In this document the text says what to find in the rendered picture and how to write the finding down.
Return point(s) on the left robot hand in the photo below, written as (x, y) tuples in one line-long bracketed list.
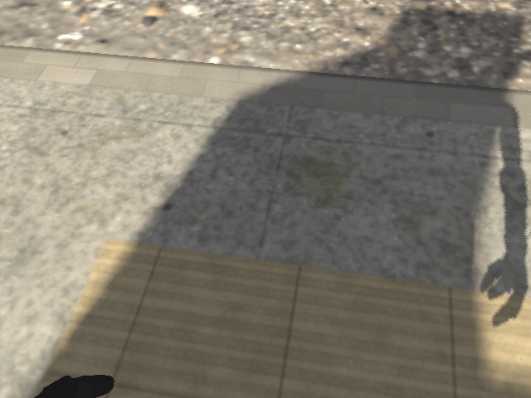
[(80, 387)]

